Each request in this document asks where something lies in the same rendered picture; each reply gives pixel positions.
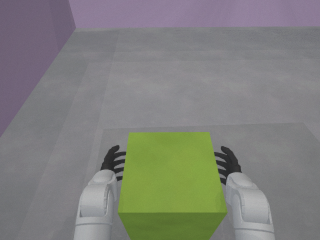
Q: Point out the robot left forearm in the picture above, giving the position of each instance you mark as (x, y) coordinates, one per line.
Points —
(96, 207)

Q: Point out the right robot hand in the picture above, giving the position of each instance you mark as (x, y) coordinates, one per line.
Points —
(231, 165)

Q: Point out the robot right forearm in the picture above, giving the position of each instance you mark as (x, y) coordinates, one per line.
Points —
(252, 219)

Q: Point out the left robot hand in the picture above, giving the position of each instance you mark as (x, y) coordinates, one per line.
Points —
(109, 162)

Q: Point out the carton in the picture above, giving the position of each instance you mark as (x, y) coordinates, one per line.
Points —
(171, 188)

